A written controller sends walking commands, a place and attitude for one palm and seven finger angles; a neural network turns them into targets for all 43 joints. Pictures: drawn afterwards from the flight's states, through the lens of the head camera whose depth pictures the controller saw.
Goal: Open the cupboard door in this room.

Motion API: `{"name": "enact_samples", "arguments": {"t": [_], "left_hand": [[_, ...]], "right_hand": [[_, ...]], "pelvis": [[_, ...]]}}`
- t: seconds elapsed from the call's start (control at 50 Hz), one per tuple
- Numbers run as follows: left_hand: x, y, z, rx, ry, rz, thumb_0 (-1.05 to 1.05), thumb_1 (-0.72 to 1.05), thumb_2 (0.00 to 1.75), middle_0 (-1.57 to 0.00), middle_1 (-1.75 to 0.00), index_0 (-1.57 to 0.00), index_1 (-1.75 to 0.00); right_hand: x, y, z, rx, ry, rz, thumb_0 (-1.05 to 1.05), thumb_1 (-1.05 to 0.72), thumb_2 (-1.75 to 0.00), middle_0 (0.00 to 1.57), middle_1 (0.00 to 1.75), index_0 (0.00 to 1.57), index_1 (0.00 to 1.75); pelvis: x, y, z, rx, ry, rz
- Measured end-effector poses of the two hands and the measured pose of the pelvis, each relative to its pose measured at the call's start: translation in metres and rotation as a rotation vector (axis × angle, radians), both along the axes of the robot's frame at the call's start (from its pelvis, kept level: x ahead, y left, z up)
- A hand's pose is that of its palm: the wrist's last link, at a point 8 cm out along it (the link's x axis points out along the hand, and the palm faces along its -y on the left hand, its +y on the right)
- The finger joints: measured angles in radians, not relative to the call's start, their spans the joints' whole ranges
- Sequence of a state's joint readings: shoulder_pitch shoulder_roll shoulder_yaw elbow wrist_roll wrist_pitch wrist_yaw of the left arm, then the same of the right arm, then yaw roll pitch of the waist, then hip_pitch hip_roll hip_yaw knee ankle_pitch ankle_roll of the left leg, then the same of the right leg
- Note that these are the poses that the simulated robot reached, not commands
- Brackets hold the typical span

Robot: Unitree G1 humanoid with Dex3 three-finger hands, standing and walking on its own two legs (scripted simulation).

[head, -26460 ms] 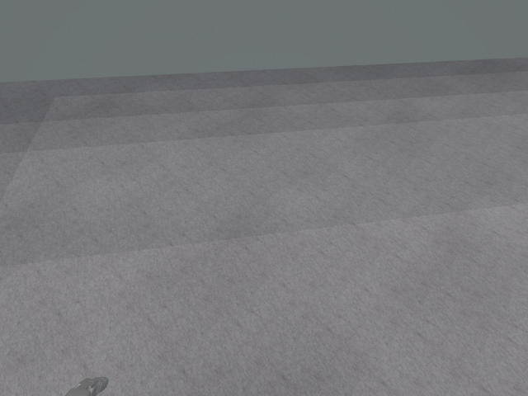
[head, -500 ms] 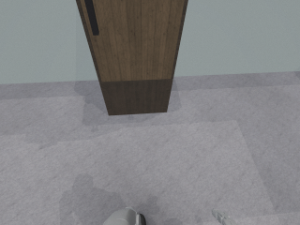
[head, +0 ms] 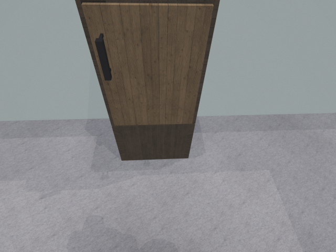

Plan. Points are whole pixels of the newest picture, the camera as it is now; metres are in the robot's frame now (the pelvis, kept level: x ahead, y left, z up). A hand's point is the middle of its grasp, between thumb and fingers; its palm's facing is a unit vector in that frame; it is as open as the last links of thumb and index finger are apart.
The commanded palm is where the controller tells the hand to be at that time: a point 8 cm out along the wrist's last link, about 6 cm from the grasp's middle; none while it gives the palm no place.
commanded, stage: take the last steps up to it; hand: left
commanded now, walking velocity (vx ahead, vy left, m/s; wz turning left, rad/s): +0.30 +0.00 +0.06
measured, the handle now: (105, 57) +0.74 +0.24 +0.05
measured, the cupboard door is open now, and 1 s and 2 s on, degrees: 0 0 0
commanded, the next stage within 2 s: come to a stop and stand still in 0.52 s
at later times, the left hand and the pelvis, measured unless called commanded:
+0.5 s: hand out of the picture +0.01 +0.12 -0.16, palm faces +0.17 -0.97 -0.16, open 7.4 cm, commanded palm none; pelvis +0.12 -0.02 +0.00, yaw +4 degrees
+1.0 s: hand (98, 210) +0.27 +0.21 -0.17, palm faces +0.07 -0.97 -0.24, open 7.4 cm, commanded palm none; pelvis +0.19 +0.00 +0.00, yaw +2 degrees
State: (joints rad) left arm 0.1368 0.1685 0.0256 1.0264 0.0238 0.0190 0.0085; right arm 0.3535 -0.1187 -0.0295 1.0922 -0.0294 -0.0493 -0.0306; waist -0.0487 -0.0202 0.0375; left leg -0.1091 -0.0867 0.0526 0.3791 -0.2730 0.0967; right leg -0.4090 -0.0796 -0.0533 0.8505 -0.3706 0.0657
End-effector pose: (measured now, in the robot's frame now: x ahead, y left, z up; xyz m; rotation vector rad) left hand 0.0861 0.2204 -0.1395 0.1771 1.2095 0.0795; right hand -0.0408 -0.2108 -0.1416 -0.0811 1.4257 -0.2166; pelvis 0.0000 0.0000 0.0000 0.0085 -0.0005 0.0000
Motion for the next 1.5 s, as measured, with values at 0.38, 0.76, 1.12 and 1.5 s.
{"name": "enact_samples", "arguments": {"t": [0.38,0.76,1.12,1.5], "left_hand": [[-0.058,-0.046,0.012,0.033,0.212,0.194,-0.01,0.92,0.9,-0.2,-0.3,-0.2,-0.3],[0.025,0.013,-0.019,-0.047,0.332,0.207,0.01,0.9,0.9,-0.2,-0.3,-0.2,-0.3],[0.182,0.009,0.005,0.115,-0.014,0.05,0.0,0.91,0.9,-0.2,-0.3,-0.2,-0.3],[0.095,-0.055,-0.009,0.021,0.103,0.147,0.0,0.93,0.9,-0.2,-0.3,-0.2,-0.3]], "right_hand": [[0.151,-0.068,-0.005,0.014,-0.066,0.12,0.01,-0.91,-0.9,0.19,0.3,0.19,0.3],[0.334,0.035,0.012,-0.029,-0.285,0.198,-0.01,-0.93,-0.9,0.2,0.3,0.2,0.3],[0.259,-0.054,-0.018,-0.028,-0.069,0.059,0.0,-0.92,-0.9,0.2,0.3,0.2,0.3],[0.215,-0.071,-0.007,-0.008,-0.011,0.105,0.01,-0.92,-0.9,0.2,0.3,0.2,0.3]], "pelvis": [[0.083,-0.043,0.005,0.009,-0.024,0.056],[0.181,0.028,-0.004,-0.013,-0.024,0.038],[0.188,-0.027,-0.012,0.02,-0.011,0.011],[0.16,-0.065,-0.004,-0.008,-0.018,0.037]]}}
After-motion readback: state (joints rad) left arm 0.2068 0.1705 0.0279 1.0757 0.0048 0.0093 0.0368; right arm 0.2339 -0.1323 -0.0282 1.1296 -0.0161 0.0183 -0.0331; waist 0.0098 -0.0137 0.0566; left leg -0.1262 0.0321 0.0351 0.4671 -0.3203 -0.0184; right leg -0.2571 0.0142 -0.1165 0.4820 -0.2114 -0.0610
